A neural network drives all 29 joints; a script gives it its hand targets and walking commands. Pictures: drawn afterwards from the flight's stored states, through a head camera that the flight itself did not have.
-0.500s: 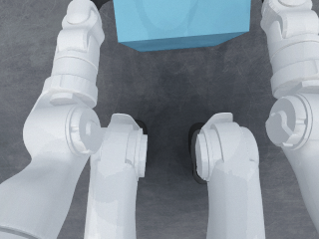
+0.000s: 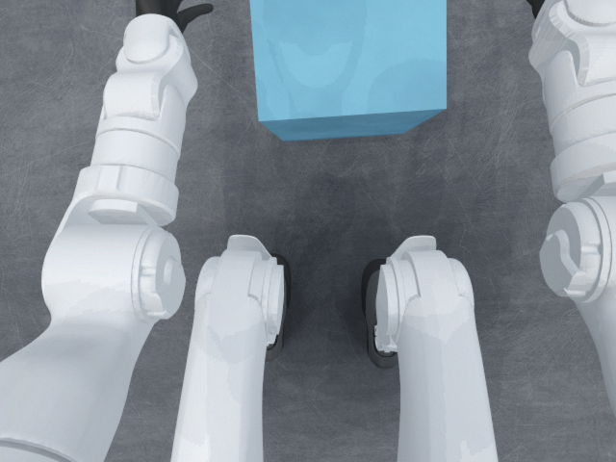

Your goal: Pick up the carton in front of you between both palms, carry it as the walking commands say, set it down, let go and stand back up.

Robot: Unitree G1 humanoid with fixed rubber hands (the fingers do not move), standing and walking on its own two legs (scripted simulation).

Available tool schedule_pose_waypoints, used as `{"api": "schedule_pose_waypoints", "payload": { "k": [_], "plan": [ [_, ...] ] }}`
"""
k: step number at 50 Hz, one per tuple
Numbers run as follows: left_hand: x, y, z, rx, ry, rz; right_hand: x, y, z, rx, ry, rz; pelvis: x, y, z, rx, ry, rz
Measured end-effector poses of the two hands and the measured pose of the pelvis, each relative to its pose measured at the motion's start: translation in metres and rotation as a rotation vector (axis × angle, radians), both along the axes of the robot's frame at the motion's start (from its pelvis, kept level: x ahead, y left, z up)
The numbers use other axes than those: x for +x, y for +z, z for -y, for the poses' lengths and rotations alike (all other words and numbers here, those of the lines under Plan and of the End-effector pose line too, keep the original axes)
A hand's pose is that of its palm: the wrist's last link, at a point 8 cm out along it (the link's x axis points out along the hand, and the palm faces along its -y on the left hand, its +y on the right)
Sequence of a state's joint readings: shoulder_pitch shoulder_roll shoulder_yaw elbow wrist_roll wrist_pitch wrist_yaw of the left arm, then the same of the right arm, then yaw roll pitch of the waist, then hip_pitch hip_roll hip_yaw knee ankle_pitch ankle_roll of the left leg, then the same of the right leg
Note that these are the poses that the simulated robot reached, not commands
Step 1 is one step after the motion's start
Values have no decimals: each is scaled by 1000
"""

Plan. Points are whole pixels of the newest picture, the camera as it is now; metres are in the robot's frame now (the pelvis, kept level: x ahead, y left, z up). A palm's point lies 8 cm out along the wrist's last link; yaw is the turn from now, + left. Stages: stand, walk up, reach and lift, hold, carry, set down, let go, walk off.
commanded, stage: set down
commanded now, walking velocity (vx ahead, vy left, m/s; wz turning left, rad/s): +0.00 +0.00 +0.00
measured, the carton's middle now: (342, 57) +0.56 -0.03 -0.29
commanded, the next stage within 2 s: let go in 0.72 s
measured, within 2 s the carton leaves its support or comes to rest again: neither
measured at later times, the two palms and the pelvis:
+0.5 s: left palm out of the picture +0.55 +0.17 +0.03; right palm out of the picture +0.57 -0.23 +0.04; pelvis +0.02 +0.00 +0.13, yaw -1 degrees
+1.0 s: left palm out of the picture +0.50 +0.18 +0.15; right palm out of the picture +0.50 -0.24 +0.15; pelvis +0.06 +0.00 +0.27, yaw -2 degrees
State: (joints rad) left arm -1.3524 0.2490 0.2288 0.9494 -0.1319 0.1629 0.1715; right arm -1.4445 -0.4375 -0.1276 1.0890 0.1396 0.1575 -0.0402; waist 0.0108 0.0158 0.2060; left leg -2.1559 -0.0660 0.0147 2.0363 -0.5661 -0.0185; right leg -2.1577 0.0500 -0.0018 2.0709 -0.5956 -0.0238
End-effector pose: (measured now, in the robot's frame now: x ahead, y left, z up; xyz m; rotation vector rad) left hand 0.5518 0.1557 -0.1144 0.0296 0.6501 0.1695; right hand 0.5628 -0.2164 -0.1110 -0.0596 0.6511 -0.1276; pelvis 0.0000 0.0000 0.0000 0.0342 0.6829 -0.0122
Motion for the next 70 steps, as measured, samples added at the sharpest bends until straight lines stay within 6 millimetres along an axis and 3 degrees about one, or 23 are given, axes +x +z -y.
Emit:
{"api": "schedule_pose_waypoints", "payload": {
  "k": [17,34,41,45,55,70],
  "plan": [
    [3,95,-7,10,4,19,3,94,13,-3,12,14,9,87,1,0,-6,-127],
    [-2,203,-11,5,-5,22,1,204,16,3,25,12,28,187,2,-6,-11,-136],
    [-8,234,-12,25,-31,5,-6,235,17,-22,35,-8,36,223,2,-11,-13,-118],
    [-23,245,-15,60,-74,-27,-24,246,19,-66,41,-38,44,242,2,-15,-14,-95],
    [-90,287,-41,106,-148,-110,-99,284,22,-91,34,-100,73,289,-1,-27,-16,27],
    [-186,359,-67,92,-148,-131,-195,353,17,-78,45,-119,107,335,-7,-39,-16,302]
  ]
}}
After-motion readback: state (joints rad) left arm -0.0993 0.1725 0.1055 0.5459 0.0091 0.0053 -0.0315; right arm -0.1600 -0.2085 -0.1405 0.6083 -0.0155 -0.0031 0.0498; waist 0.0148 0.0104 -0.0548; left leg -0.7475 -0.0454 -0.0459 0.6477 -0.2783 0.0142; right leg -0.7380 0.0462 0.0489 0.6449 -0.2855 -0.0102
